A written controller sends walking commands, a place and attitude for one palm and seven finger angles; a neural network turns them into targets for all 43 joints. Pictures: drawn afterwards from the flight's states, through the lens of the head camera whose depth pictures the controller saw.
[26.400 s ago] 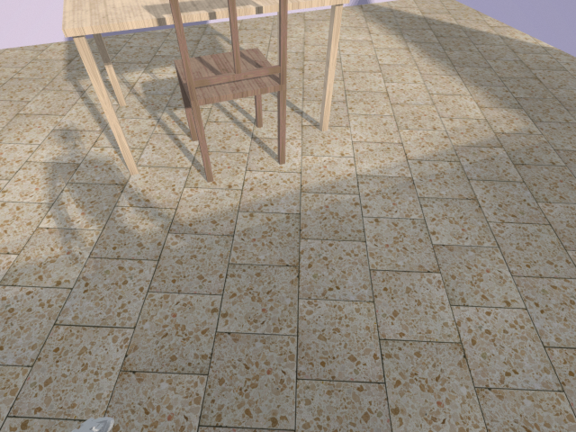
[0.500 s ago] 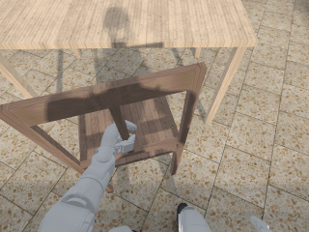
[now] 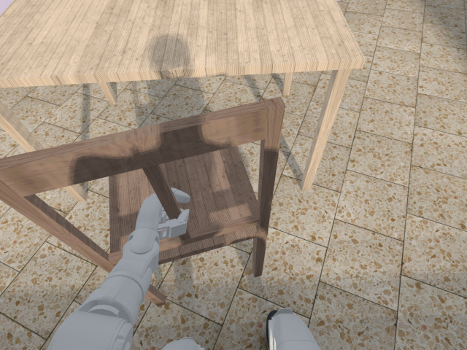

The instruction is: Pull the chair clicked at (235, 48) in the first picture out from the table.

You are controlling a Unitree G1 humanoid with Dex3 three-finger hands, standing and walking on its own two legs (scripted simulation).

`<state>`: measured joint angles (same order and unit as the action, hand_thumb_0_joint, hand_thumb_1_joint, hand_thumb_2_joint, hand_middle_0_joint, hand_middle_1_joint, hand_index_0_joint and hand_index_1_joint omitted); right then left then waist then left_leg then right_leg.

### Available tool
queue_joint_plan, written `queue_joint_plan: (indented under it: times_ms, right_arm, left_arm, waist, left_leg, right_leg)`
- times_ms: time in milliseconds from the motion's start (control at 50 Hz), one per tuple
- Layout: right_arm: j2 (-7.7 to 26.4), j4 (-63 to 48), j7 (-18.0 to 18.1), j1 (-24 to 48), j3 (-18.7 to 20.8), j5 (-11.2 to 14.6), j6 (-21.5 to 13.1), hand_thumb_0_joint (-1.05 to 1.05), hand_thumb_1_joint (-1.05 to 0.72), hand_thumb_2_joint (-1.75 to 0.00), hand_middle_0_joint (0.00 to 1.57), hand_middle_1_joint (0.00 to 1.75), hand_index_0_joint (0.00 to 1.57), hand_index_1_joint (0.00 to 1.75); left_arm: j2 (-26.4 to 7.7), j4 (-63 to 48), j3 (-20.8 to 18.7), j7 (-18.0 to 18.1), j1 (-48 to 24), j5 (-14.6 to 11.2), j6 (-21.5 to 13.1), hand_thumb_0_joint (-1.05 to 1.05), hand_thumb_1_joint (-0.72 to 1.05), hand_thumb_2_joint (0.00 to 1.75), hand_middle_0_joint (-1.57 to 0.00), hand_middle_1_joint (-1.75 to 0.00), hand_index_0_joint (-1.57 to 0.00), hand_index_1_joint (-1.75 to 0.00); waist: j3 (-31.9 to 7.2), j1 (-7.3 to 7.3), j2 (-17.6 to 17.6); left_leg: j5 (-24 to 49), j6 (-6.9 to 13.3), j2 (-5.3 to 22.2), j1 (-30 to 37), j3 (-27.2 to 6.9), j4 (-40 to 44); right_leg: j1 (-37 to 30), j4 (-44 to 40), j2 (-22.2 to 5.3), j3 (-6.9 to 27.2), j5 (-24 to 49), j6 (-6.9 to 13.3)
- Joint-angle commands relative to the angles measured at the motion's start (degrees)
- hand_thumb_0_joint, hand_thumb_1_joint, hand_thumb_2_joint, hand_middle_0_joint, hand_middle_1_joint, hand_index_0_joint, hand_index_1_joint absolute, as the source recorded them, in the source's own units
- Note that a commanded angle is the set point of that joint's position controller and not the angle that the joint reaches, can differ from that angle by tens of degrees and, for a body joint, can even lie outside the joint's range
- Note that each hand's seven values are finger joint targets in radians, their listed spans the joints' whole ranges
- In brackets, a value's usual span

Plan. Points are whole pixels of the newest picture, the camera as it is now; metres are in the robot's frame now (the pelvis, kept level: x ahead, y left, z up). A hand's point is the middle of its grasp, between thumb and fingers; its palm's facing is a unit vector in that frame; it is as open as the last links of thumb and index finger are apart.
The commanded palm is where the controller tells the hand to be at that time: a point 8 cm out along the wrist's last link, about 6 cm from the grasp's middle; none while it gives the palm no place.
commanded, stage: step backward, pulling the chair out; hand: left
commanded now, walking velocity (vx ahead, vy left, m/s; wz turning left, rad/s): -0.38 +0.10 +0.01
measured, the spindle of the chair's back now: (171, 207) +0.38 +0.13 -0.04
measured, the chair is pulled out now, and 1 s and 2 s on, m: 0.25 0.30 0.49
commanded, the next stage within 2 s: none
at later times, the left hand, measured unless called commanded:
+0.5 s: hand (179, 226) +0.34 +0.11 -0.05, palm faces -0.04 -0.98 -0.19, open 5.5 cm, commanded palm +0.33 +0.17 -0.04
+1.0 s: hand (173, 245) +0.30 +0.12 -0.05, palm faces -0.07 -0.98 -0.19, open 5.5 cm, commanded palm +0.29 +0.17 -0.03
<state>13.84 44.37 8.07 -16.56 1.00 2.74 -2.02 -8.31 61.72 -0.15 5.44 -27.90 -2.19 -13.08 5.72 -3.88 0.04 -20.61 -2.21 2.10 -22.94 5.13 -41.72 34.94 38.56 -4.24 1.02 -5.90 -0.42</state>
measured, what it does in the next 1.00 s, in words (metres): steps on the spot: right foot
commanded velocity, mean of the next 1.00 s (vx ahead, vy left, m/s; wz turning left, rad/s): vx -0.38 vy -0.02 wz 0.01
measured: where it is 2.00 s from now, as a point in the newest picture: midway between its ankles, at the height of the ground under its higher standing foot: outside the picture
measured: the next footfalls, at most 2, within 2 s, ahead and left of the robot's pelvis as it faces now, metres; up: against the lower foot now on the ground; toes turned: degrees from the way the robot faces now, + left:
right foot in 0.28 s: +0.07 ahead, -0.12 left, +0.00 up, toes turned -3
right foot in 1.12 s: -0.02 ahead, -0.12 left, +0.00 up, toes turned -3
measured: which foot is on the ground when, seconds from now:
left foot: down 0.00-1.00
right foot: down 0.00-0.20, up 0.22-0.26, down 0.28-0.98, up 1.00-1.00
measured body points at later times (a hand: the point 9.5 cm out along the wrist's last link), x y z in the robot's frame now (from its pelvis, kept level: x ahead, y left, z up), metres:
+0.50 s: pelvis -0.03 +0.01 +0.01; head +0.06 +0.00 +0.45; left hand +0.34 +0.16 -0.03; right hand +0.07 -0.26 -0.12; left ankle -0.01 +0.14 -0.70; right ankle +0.09 -0.12 -0.71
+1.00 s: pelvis -0.07 +0.02 +0.02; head +0.02 +0.01 +0.46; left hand +0.30 +0.17 -0.03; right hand +0.01 -0.26 -0.11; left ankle -0.04 +0.14 -0.71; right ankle +0.03 -0.12 -0.71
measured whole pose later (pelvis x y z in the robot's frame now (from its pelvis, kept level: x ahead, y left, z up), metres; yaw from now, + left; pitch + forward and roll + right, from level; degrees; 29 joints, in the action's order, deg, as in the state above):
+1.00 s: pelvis -0.07 +0.02 +0.02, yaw -1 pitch +3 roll +0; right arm 15.2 43.4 8.1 -10.6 0.6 1.8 -0.3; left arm -9.7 59.4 -0.7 6.1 -30.6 -1.9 -9.9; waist 8.7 -5.2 0.2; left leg -13.9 -0.2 0.1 -21.9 1.1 -34.5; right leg 27.6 31.3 -2.5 -0.7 -6.8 -1.1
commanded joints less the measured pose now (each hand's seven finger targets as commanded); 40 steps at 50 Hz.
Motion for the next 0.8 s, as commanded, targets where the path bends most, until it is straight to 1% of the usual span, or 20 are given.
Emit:
queue_joint_plan:
  times_ms: [0, 40, 100, 160, 180, 220, 260, 280, 340, 380, 420, 460, 500, 540, 560, 600, 640, 680, 720, 780]
  right_arm:
    - [7.46, -4.42, -0.27, -3.17, 2.80, -0.03, -2.66, 0.00, -0.90, -0.90, 0.20, 0.30, 0.20, 0.30]
    - [7.25, -4.05, -0.81, -1.90, 2.04, -0.38, -2.89, 0.00, -0.90, -0.90, 0.20, 0.30, 0.20, 0.30]
    - [8.33, -3.44, -0.82, -2.01, 1.53, -0.37, -2.45, 0.00, -0.90, -0.90, 0.20, 0.30, 0.20, 0.30]
    - [8.79, -7.98, -0.38, 2.57, 1.34, -0.71, -2.09, 0.00, -0.90, -0.90, 0.20, 0.30, 0.20, 0.30]
    - [8.69, -8.81, -0.20, 2.75, 1.60, -0.38, -1.97, 0.00, -0.90, -0.90, 0.20, 0.30, 0.20, 0.30]
    - [8.02, -8.55, -0.05, 2.20, 2.01, -0.85, -1.45, 0.00, -0.90, -0.90, 0.20, 0.30, 0.20, 0.30]
    - [8.11, -7.04, -0.45, 0.49, 2.73, -1.19, -1.54, 0.00, -0.90, -0.90, 0.20, 0.30, 0.20, 0.30]
    - [8.68, -6.44, -0.30, 1.09, 2.85, -1.65, -1.81, 0.00, -0.90, -0.90, 0.20, 0.30, 0.20, 0.30]
    - [7.98, -4.73, -0.11, -0.83, 3.22, -0.99, -0.98, 0.00, -0.90, -0.90, 0.20, 0.30, 0.20, 0.30]
    - [7.86, -4.64, 0.14, -0.13, 2.81, -0.72, -0.76, 0.00, -0.90, -0.90, 0.20, 0.30, 0.20, 0.30]
    - [7.47, -5.15, 0.11, 1.28, 1.81, -0.66, -0.59, 0.00, -0.90, -0.90, 0.20, 0.30, 0.20, 0.30]
    - [7.53, -5.11, 0.24, 1.54, 1.05, -0.87, -0.23, 0.00, -0.90, -0.90, 0.20, 0.30, 0.20, 0.30]
    - [9.27, -6.86, 0.64, 3.35, 1.40, -1.04, 0.58, 0.00, -0.90, -0.90, 0.20, 0.30, 0.20, 0.30]
    - [7.96, -9.52, 0.16, 5.07, 1.36, -1.25, 0.98, 0.00, -0.90, -0.90, 0.20, 0.30, 0.20, 0.30]
    - [7.40, -9.91, 0.24, 5.65, 0.96, -1.45, 0.87, 0.00, -0.90, -0.90, 0.20, 0.30, 0.20, 0.30]
    - [7.21, -8.23, 0.28, 3.86, 1.40, -1.83, 0.56, 0.00, -0.90, -0.90, 0.20, 0.30, 0.20, 0.30]
    - [7.47, -6.48, -0.51, 2.50, 1.99, -2.19, -0.31, 0.00, -0.90, -0.90, 0.20, 0.30, 0.20, 0.30]
    - [8.14, -5.03, -0.50, 0.50, 2.57, -2.22, -0.57, 0.00, -0.90, -0.90, 0.20, 0.30, 0.20, 0.30]
    - [7.71, -5.14, -0.11, 1.07, 3.07, -1.45, -0.17, 0.00, -0.90, -0.90, 0.20, 0.30, 0.20, 0.30]
    - [7.31, -4.81, 0.39, 2.02, 2.83, -0.98, -0.87, 0.00, -0.90, -0.90, 0.20, 0.30, 0.20, 0.30]
  left_arm:
    - [-11.05, -10.05, -1.77, 1.44, -18.64, 1.48, -3.61, 0.00, 0.90, 0.90, -0.50, -1.45, -0.50, -1.45]
    - [-10.93, -9.59, -2.58, 1.53, -19.26, 2.12, -3.70, 0.00, 0.90, 0.90, -0.50, -1.45, -0.50, -1.45]
    - [-10.32, -9.33, -2.42, 1.45, -19.29, 1.74, -3.27, 0.00, 0.90, 0.90, -0.50, -1.45, -0.50, -1.45]
    - [-7.39, -14.28, 0.20, 0.80, -19.38, 1.34, -3.75, 0.00, 0.90, 0.90, -0.50, -1.45, -0.50, -1.45]
    - [-7.49, -15.83, -0.05, 0.98, -19.78, 0.87, -3.41, 0.00, 0.90, 0.90, -0.50, -1.45, -0.50, -1.45]
    - [-7.04, -17.20, 0.00, 0.63, -22.79, 0.96, -2.65, 0.00, 0.90, 0.90, -0.50, -1.45, -0.50, -1.45]
    - [-6.96, -14.04, 0.04, 0.61, -22.29, 1.73, -2.45, 0.00, 0.90, 0.90, -0.50, -1.45, -0.50, -1.45]
    - [-7.62, -12.09, 0.19, 0.46, -22.69, 1.91, -1.94, 0.00, 0.90, 0.90, -0.50, -1.45, -0.50, -1.45]
    - [-10.57, -12.33, -1.32, 0.67, -21.29, 1.63, -2.84, 0.00, 0.90, 0.90, -0.50, -1.45, -0.50, -1.45]
    - [-11.72, -10.29, -1.95, 0.47, -18.60, 1.26, -2.15, 0.00, 0.90, 0.90, -0.50, -1.45, -0.50, -1.45]
    - [-11.05, -10.93, -1.72, 0.47, -18.99, 1.43, -1.26, 0.00, 0.90, 0.90, -0.50, -1.45, -0.50, -1.45]
    - [-9.82, -12.07, -1.14, 0.60, -18.89, 1.48, -0.85, 0.00, 0.90, 0.90, -0.50, -1.45, -0.50, -1.45]
    - [-8.92, -14.98, -0.19, 0.72, -18.26, 1.07, -0.97, 0.00, 0.90, 0.90, -0.50, -1.45, -0.50, -1.45]
    - [-6.23, -16.87, 1.62, 0.29, -19.41, 0.75, -1.13, 0.00, 0.90, 0.90, -0.50, -1.45, -0.50, -1.45]
    - [-5.47, -18.01, 1.98, 0.26, -21.39, 0.83, -1.34, 0.00, 0.90, 0.90, -0.50, -1.45, -0.50, -1.45]
    - [-6.69, -17.35, 0.78, 0.51, -22.33, 0.84, -1.61, 0.00, 0.90, 0.90, -0.50, -1.45, -0.50, -1.45]
    - [-5.80, -15.02, 1.33, 0.34, -23.30, 1.67, -2.38, 0.00, 0.90, 0.90, -0.50, -1.45, -0.50, -1.45]
    - [-9.07, -14.69, -0.44, 0.64, -23.17, 2.45, -3.67, 0.00, 0.90, 0.90, -0.50, -1.45, -0.50, -1.45]
    - [-10.51, -12.84, -1.30, 0.61, -21.87, 1.93, -3.69, 0.00, 0.90, 0.90, -0.50, -1.45, -0.50, -1.45]
    - [-13.92, -10.53, -3.22, 0.88, -18.32, 1.34, -3.71, 0.00, 0.90, 0.90, -0.50, -1.45, -0.50, -1.45]
  waist:
    - [-23.32, 1.72, 15.33]
    - [-25.38, 1.53, 13.27]
    - [-26.39, 0.18, 8.78]
    - [-22.56, 2.40, -11.69]
    - [-22.10, 2.94, -10.95]
    - [-22.38, 2.12, -8.23]
    - [-23.02, 1.36, -2.52]
    - [-20.70, 1.54, -3.05]
    - [-30.63, 0.55, 4.11]
    - [-29.62, 1.48, 6.79]
    - [-28.14, 1.69, 8.78]
    - [-28.13, 0.81, 7.41]
    - [-26.63, 1.56, -4.22]
    - [-22.78, 2.60, -9.70]
    - [-21.04, 2.53, -10.95]
    - [-21.84, 1.96, -7.48]
    - [-22.58, 1.56, -7.74]
    - [-26.78, 0.30, -6.28]
    - [-28.68, 0.31, -2.13]
    - [-27.90, 1.17, 4.42]
  left_leg:
    - [-11.34, 0.64, -3.12, 3.92, -2.23, -4.05]
    - [-11.10, 0.80, -3.06, 4.44, -4.32, -6.00]
    - [-5.11, 1.28, -1.24, 7.84, -4.94, 9.26]
    - [-0.27, 5.23, 9.15, -2.96, -12.30, 21.58]
    - [1.64, 6.83, 12.52, -5.80, -15.15, 23.18]
    - [20.22, 6.88, 13.05, -0.98, -13.17, 15.95]
    - [27.34, 2.42, 8.90, 4.57, -9.10, 8.68]
    - [23.99, 1.34, 8.02, 2.67, -9.08, 8.83]
    - [12.08, -0.74, 2.58, 6.65, -5.48, 1.85]
    - [-5.64, -0.65, -0.34, 4.30, -6.31, -0.92]
    - [-8.45, -0.18, -0.79, 3.39, -7.03, 0.03]
    - [-2.27, 0.34, 0.06, 6.48, -6.32, 8.47]
    - [12.47, 2.62, 5.97, 7.51, -10.42, 18.49]
    - [9.23, 5.22, 12.22, -0.14, -12.82, 22.14]
    - [11.61, 6.06, 13.51, -2.11, -13.77, 21.89]
    - [28.02, 6.81, 14.34, 4.89, -13.97, 16.43]
    - [35.94, 5.35, 13.68, 10.52, -12.61, 12.39]
    - [41.74, 3.17, 11.31, 14.90, -9.56, 8.62]
    - [29.05, 0.69, 8.19, 10.56, -6.85, 6.81]
    - [-1.47, -0.70, 0.72, 6.83, -5.12, -1.16]
  right_leg:
    - [-13.14, -23.83, -12.54, 14.72, -18.18, 4.65]
    - [-17.14, -23.71, -13.46, 12.84, -13.46, 5.40]
    - [-19.24, -18.14, -10.28, 5.76, -5.41, 2.89]
    - [-22.41, -1.15, -0.62, -0.69, -10.89, -0.71]
    - [-25.02, 3.70, 1.19, -1.18, -10.99, -0.57]
    - [-25.13, 4.13, 0.99, -0.35, -1.03, -0.48]
    - [-23.30, -3.23, -2.37, 1.65, 17.29, 1.43]
    - [-23.28, -3.31, -3.91, 2.21, 20.30, 2.03]
    - [-26.09, -9.24, -10.23, 8.80, 27.44, 4.43]
    - [-26.91, -14.17, -13.75, 11.59, 23.18, 6.21]
    - [-25.90, -16.28, -14.23, 9.92, 14.16, 5.73]
    - [-25.46, -14.86, -11.50, 5.76, 12.98, 3.71]
    - [-22.76, -9.15, -3.36, 0.28, 4.27, -0.37]
    - [-23.74, 0.70, 1.04, -1.92, -8.88, -0.62]
    - [-22.99, 4.06, 1.42, -1.85, -9.06, -0.22]
    - [-20.64, 2.76, 1.27, -1.14, -4.38, -0.09]
    - [-18.99, -1.57, 0.63, -0.59, -1.39, 0.67]
    - [-21.77, -5.31, -0.67, 0.27, 18.07, 0.65]
    - [-24.60, -6.18, -4.07, 3.47, 23.76, 1.89]
    - [-23.49, -15.60, -12.76, 11.37, 20.39, 5.84]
